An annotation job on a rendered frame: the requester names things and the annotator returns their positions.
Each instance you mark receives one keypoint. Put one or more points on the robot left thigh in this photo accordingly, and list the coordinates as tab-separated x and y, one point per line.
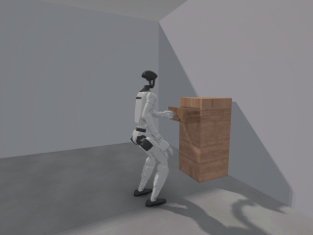
150	161

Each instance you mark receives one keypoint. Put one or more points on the robot left forearm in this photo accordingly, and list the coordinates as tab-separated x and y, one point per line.
158	115

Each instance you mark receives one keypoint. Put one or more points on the robot left hand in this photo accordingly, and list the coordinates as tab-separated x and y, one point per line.
167	114

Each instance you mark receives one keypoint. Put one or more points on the robot right forearm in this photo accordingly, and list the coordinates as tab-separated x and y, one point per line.
153	131

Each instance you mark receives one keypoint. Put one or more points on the cabinet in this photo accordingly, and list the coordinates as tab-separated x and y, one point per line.
204	146

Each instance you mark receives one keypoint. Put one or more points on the drawer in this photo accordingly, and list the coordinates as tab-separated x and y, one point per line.
185	116

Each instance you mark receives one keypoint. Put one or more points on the right robot upper arm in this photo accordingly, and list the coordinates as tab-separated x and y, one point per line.
151	98

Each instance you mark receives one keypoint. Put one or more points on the robot right hand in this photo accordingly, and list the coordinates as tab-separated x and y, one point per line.
163	146

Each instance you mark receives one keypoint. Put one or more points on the humanoid robot torso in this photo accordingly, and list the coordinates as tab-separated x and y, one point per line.
140	130

